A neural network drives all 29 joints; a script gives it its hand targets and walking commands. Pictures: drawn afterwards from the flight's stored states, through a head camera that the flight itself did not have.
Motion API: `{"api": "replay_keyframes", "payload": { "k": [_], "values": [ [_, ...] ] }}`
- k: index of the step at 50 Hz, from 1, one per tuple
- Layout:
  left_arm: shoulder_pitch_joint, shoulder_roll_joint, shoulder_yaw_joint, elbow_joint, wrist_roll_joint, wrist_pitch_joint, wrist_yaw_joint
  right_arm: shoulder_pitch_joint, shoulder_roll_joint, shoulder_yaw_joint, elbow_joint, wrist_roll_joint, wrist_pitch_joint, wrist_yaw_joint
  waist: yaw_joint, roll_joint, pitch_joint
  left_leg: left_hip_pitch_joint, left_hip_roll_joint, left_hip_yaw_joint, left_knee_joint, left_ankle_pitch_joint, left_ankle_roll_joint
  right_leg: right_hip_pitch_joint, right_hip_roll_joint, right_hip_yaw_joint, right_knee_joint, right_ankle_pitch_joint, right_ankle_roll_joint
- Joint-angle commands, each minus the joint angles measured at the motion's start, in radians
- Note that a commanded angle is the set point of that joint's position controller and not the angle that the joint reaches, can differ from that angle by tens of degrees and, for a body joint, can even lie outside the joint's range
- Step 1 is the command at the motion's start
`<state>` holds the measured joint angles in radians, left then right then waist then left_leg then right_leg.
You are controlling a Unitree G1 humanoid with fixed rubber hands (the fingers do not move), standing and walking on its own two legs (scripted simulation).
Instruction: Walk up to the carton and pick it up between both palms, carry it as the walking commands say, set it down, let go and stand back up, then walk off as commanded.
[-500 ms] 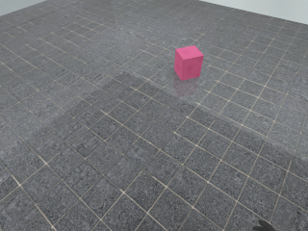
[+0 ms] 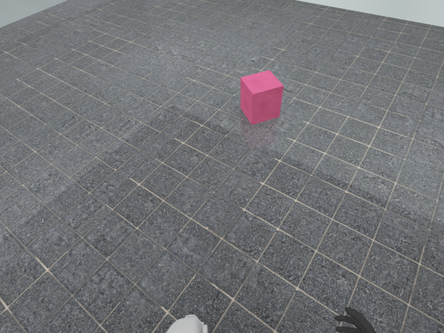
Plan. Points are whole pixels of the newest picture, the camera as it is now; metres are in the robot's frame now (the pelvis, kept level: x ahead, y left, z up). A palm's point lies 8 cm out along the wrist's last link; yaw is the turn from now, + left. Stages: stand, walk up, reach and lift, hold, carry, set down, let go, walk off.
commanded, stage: walk up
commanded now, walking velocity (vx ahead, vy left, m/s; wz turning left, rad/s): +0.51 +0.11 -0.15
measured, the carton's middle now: (260, 97) +1.59 -0.13 -0.65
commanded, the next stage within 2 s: none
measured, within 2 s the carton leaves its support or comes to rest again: neither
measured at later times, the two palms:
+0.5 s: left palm (158, 216) +0.39 +0.21 -0.13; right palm out of the picture +0.11 -0.23 -0.14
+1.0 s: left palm (149, 226) +0.38 +0.24 -0.16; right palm (316, 141) +0.64 -0.22 -0.12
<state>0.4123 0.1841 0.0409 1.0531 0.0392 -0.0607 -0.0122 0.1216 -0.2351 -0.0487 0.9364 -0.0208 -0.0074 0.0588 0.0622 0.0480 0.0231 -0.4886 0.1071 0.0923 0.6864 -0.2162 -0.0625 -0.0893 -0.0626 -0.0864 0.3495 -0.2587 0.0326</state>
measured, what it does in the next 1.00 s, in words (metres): walks ahead: left foot, then right foot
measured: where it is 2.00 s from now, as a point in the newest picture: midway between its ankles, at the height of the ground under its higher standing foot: (253, 187)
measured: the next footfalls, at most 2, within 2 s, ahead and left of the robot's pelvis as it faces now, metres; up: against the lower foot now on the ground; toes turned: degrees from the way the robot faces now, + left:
left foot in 0.08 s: +0.18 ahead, +0.15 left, +0.00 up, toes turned +8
right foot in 0.52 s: +0.39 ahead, -0.14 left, +0.00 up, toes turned -11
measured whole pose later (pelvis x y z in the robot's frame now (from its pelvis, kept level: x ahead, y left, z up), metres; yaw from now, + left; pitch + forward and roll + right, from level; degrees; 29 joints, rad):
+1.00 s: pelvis +0.48 +0.01 -0.02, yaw -2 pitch +0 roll -1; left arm 0.45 0.22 0.05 1.13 0.02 -0.05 -0.01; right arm 0.03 -0.19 -0.06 0.92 -0.04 -0.06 0.02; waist 0.08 -0.02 0.04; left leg -0.42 0.10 0.16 0.62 -0.20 0.02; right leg -0.16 -0.07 -0.09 0.79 -0.47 0.02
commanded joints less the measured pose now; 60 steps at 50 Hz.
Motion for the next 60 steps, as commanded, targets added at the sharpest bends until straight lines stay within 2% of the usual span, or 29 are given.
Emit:
{"api": "replay_keyframes", "payload": {
  "k": [1, 3, 4, 5, 6, 7, 8, 10, 12, 14, 18, 22, 24, 26, 27, 28, 29, 31, 33, 36, 41, 45, 47, 48, 49, 50, 52, 54, 60],
  "values": [
    [-0.021, 0.219, 0.042, -0.039, -0.002, -0.012, 0.008, -0.080, -0.042, -0.003, -0.081, 0.002, -0.027, -0.003, -0.029, -0.207, 0.067, 0.020, 0.011, -0.008, -0.103, 0.003, 0.004, -0.066, -0.253, 0.196, -0.195, -0.118, -0.159],
    [-0.037, 0.207, 0.035, -0.033, -0.013, -0.005, 0.006, 0.018, -0.057, -0.012, -0.051, -0.002, -0.041, -0.011, -0.089, -0.201, 0.012, 0.237, -0.001, 0.037, -0.192, 0.039, 0.014, -0.133, -0.171, 0.115, -0.088, -0.083, -0.121],
    [-0.028, 0.187, 0.028, -0.022, -0.017, 0.000, 0.004, 0.169, -0.105, -0.039, 0.003, -0.012, -0.051, -0.025, -0.138, -0.121, -0.065, 0.464, -0.012, 0.034, -0.207, 0.017, 0.031, -0.208, -0.095, 0.060, 0.104, -0.065, -0.098],
    [-0.023, 0.142, 0.011, -0.038, -0.018, -0.003, 0.000, 0.343, -0.184, -0.072, 0.059, -0.030, -0.061, -0.041, -0.198, 0.078, -0.143, 0.672, 0.098, -0.118, -0.248, -0.116, 0.072, -0.378, -0.028, 0.015, 0.415, -0.119, -0.076],
    [-0.030, 0.108, 0.009, -0.093, -0.026, -0.012, -0.003, 0.440, -0.309, -0.101, 0.072, -0.024, -0.059, -0.054, -0.210, 0.333, -0.194, 0.708, 0.394, -0.601, -0.520, -0.415, 0.134, -0.565, 0.051, -0.005, 0.730, -0.332, -0.042],
    [-0.073, 0.143, 0.022, -0.097, -0.013, -0.011, -0.003, 0.420, -0.297, -0.084, 0.066, -0.014, -0.052, -0.054, -0.181, 0.215, -0.159, 0.672, 0.421, -0.678, -0.542, -0.542, 0.196, -0.636, -0.013, 0.129, 0.865, -0.290, -0.063],
    [-0.125, 0.132, 0.018, -0.093, -0.005, -0.014, -0.009, 0.317, -0.245, -0.065, 0.044, -0.015, -0.052, -0.055, -0.148, 0.166, -0.073, 0.569, 0.382, -0.586, -0.524, -0.527, 0.205, -0.680, -0.048, 0.136, 0.927, -0.214, -0.071],
    [-0.149, 0.094, 0.014, -0.063, -0.004, -0.007, -0.019, 0.218, -0.127, -0.036, 0.035, -0.016, -0.066, -0.054, -0.107, 0.068, 0.038, 0.414, 0.286, -0.387, -0.514, -0.271, 0.186, -0.640, -0.103, 0.142, 0.866, -0.046, -0.055],
    [-0.109, 0.091, 0.024, -0.044, 0.004, 0.018, -0.024, 0.225, -0.112, -0.034, 0.051, -0.006, -0.080, -0.058, -0.082, 0.058, 0.035, 0.361, 0.272, -0.296, -0.490, 0.015, 0.182, -0.566, -0.116, 0.137, 0.843, 0.006, -0.017],
    [-0.139, 0.084, 0.026, -0.054, 0.008, 0.042, -0.032, 0.248, -0.115, -0.030, 0.073, 0.000, -0.085, -0.059, -0.077, 0.078, 0.037, 0.349, 0.264, -0.224, -0.474, 0.152, 0.194, -0.560, -0.116, 0.116, 0.793, 0.018, 0.010],
    [-0.288, 0.061, 0.013, -0.118, 0.001, 0.064, -0.054, 0.272, -0.102, -0.034, 0.093, -0.007, -0.081, -0.063, -0.092, 0.099, 0.110, 0.301, 0.225, -0.133, -0.526, 0.103, 0.186, -0.507, -0.107, 0.067, 0.507, 0.091, 0.033],
    [-0.368, 0.079, 0.009, -0.149, -0.013, 0.037, -0.056, 0.286, -0.114, -0.036, 0.105, -0.005, -0.081, -0.052, -0.092, 0.161, 0.078, 0.266, 0.157, -0.034, -0.523, -0.030, 0.172, -0.272, -0.055, -0.023, 0.284, 0.098, 0.012],
    [-0.354, 0.089, 0.017, -0.138, -0.013, 0.025, -0.047, 0.296, -0.132, -0.041, 0.107, -0.008, -0.072, -0.052, -0.079, 0.093, 0.082, 0.259, 0.183, -0.048, -0.452, 0.012, 0.176, -0.208, -0.035, -0.069, 0.239, 0.063, 0.006],
    [-0.136, 0.124, 0.035, -0.063, -0.001, 0.003, -0.025, 0.297, -0.113, -0.028, 0.101, -0.012, -0.063, -0.049, -0.004, -0.050, -0.055, 0.175, 0.109, 0.028, -0.069, 0.168, 0.143, 0.090, -0.023, -0.057, 0.133, 0.041, -0.053],
    [0.041, 0.220, 0.070, -0.017, 0.010, -0.008, -0.011, 0.300, -0.062, -0.007, 0.065, -0.015, -0.067, -0.048, 0.071, -0.285, -0.164, -0.026, 0.014, 0.078, 0.276, 0.047, 0.093, 0.279, -0.211, 0.229, 0.040, -0.156, -0.111],
    [0.135, 0.303, 0.084, -0.015, 0.005, -0.003, 0.001, 0.266, -0.018, 0.010, 0.022, -0.003, -0.071, -0.047, 0.079, -0.456, -0.216, -0.205, -0.070, 0.014, 0.501, -0.327, 0.086, 0.362, -0.411, 0.589, -0.164, -0.318, -0.164],
    [0.067, 0.283, 0.078, -0.020, 0.000, 0.004, 0.003, 0.222, -0.042, -0.002, 0.033, -0.007, -0.068, -0.051, 0.043, -0.285, -0.166, -0.205, 0.016, -0.077, 0.584, -0.294, 0.093, 0.260, -0.407, 0.568, -0.195, -0.411, -0.181],
    [-0.098, 0.178, 0.053, -0.054, -0.003, -0.001, 0.005, 0.171, -0.045, -0.012, 0.042, -0.005, -0.062, -0.043, -0.017, -0.142, 0.014, -0.193, 0.080, -0.080, 0.565, -0.135, 0.076, 0.051, -0.342, 0.377, -0.214, -0.275, -0.183],
    [-0.150, 0.116, 0.038, -0.053, -0.010, -0.018, 0.008, 0.203, -0.014, -0.016, 0.055, -0.008, -0.041, -0.034, -0.061, -0.155, 0.039, -0.108, 0.092, -0.076, 0.468, -0.066, 0.062, -0.045, -0.282, 0.231, -0.209, -0.085, -0.151],
    [-0.086, 0.127, 0.032, -0.029, -0.002, -0.048, 0.008, 0.175, 0.003, -0.016, 0.042, -0.015, -0.005, -0.034, -0.053, -0.134, 0.030, -0.121, 0.081, -0.062, 0.403, -0.022, 0.048, -0.035, -0.316, 0.224, -0.184, 0.148, -0.160],
    [-0.060, 0.130, 0.028, -0.001, -0.002, -0.027, 0.007, -0.076, -0.006, -0.008, -0.048, 0.005, -0.005, -0.012, -0.043, -0.232, 0.077, 0.012, 0.034, 0.004, 0.026, 0.063, 0.030, -0.113, -0.179, 0.031, -0.233, -0.005, -0.142],
    [-0.011, 0.162, 0.028, 0.003, -0.009, -0.016, 0.007, -0.065, -0.023, -0.007, -0.047, 0.001, -0.024, -0.017, -0.062, -0.163, 0.058, 0.135, 0.019, 0.036, -0.099, 0.027, 0.027, -0.107, -0.195, 0.071, -0.141, 0.053, -0.145],
    [-0.015, 0.157, 0.023, 0.001, -0.022, -0.010, 0.008, 0.114, -0.072, -0.032, 0.015, -0.012, -0.047, -0.031, -0.126, -0.047, -0.044, 0.411, -0.003, 0.062, -0.192, 0.028, 0.054, -0.158, -0.121, 0.031, 0.121, 0.132, -0.118],
    [-0.035, 0.131, 0.011, -0.017, -0.026, -0.014, 0.007, 0.278, -0.144, -0.063, 0.064, -0.035, -0.059, -0.044, -0.193, 0.079, -0.137, 0.636, 0.112, -0.113, -0.235, -0.098, 0.106, -0.328, -0.058, -0.015, 0.405, 0.100, -0.082],
    [0.002, 0.096, 0.012, -0.045, -0.038, -0.016, 0.004, 0.396, -0.272, -0.095, 0.077, -0.030, -0.054, -0.057, -0.209, 0.340, -0.208, 0.757, 0.415, -0.574, -0.460, -0.248, 0.189, -0.549, 0.052, -0.048, 0.716, -0.261, -0.030],
    [-0.015, 0.137, 0.038, -0.022, -0.023, -0.005, 0.004, 0.427, -0.288, -0.095, 0.080, -0.021, -0.041, -0.067, -0.177, 0.162, -0.195, 0.729, 0.478, -0.688, -0.477, -0.264, 0.204, -0.625, -0.004, 0.105, 0.881, -0.266, -0.044],
    [-0.053, 0.095, 0.022, -0.001, -0.013, -0.003, -0.006, 0.259, -0.180, -0.068, 0.053, -0.019, -0.045, -0.071, -0.116, 0.081, -0.049, 0.523, 0.385, -0.449, -0.451, -0.153, 0.209, -0.644, -0.091, 0.143, 0.919, -0.099, -0.047],
    [-0.064, 0.066, 0.015, 0.010, -0.007, 0.007, -0.014, 0.167, -0.097, -0.044, 0.045, -0.012, -0.064, -0.067, -0.087, 0.118, 0.008, 0.392, 0.292, -0.278, -0.481, -0.070, 0.187, -0.566, -0.120, 0.133, 0.861, -0.001, -0.031],
    [-0.199, 0.042, 0.003, -0.053, 0.001, 0.055, -0.043, 0.234, -0.090, -0.040, 0.089, -0.009, -0.082, -0.056, -0.075, 0.116, 0.103, 0.276, 0.233, -0.100, -0.549, 0.021, 0.176, -0.459, -0.094, 0.034, 0.505, 0.089, 0.026]
  ]
}}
